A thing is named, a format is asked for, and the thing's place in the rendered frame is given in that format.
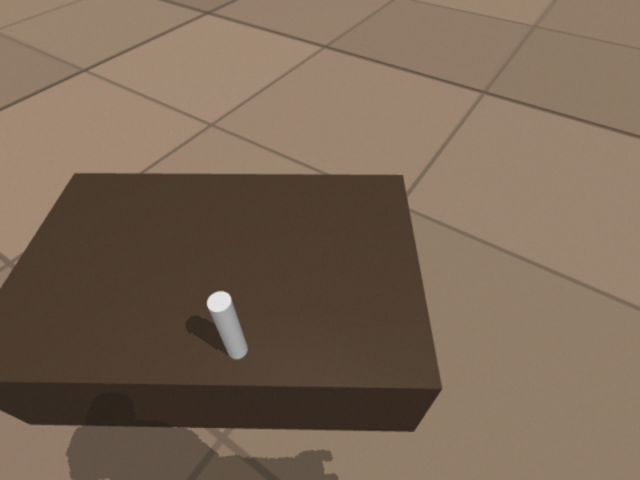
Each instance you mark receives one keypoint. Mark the can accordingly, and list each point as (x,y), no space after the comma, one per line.
(225,318)

